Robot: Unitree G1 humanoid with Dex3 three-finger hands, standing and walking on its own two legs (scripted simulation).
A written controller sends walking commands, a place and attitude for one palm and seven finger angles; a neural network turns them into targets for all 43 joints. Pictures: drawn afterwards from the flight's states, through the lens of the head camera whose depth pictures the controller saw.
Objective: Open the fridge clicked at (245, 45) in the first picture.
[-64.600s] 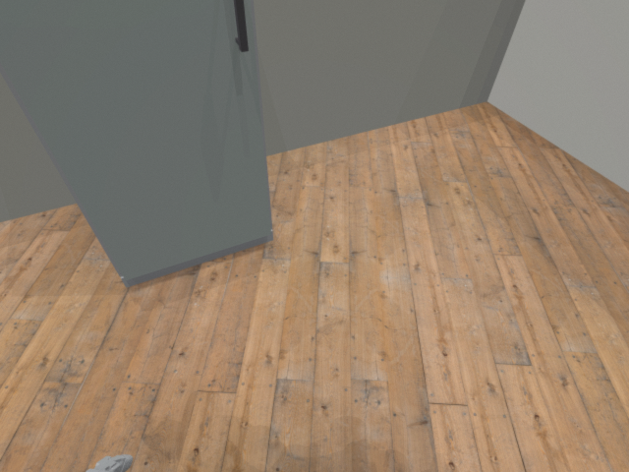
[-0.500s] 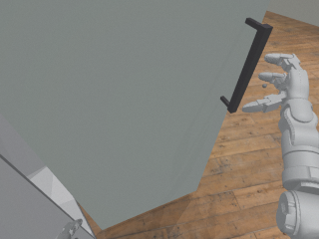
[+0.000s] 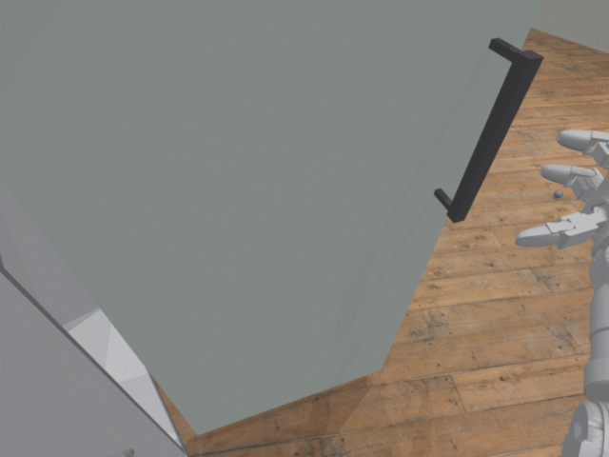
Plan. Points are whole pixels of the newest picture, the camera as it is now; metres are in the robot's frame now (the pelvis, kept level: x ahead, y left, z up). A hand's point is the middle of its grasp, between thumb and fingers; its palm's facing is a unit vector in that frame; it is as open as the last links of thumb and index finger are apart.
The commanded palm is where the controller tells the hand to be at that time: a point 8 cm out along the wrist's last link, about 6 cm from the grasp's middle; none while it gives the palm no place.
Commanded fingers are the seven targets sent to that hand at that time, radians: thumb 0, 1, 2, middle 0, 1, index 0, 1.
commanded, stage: slip the hand off the handle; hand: right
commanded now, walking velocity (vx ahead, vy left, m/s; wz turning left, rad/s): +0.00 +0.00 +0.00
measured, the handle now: (475, 142) +0.47 -0.18 +0.20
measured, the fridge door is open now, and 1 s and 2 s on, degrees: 108 108 108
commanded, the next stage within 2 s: draw the hand back to the body in 0.46 s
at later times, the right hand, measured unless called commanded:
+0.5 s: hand (588, 254) +0.31 -0.26 +0.19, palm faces +0.25 +0.96 -0.12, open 14.7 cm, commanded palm +0.28 -0.30 +0.20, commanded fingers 0.00 0.55 -0.20 0.25 1.15 0.25 1.15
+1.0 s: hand (603, 305) +0.26 -0.26 +0.17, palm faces +0.15 +0.99 -0.02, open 14.7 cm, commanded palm +0.22 -0.30 +0.19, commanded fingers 0.00 0.48 -0.23 0.25 1.11 0.25 1.11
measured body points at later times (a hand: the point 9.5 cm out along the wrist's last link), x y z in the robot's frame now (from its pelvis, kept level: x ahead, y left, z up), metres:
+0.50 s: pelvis +0.00 +0.01 +0.00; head -0.04 +0.01 +0.45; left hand +0.21 +0.23 -0.06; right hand +0.29 -0.31 +0.19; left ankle +0.02 +0.12 -0.74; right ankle +0.00 -0.10 -0.74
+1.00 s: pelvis -0.01 +0.01 +0.00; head -0.06 +0.02 +0.45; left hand +0.19 +0.25 -0.06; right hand +0.24 -0.31 +0.17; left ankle +0.02 +0.12 -0.74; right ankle +0.00 -0.10 -0.74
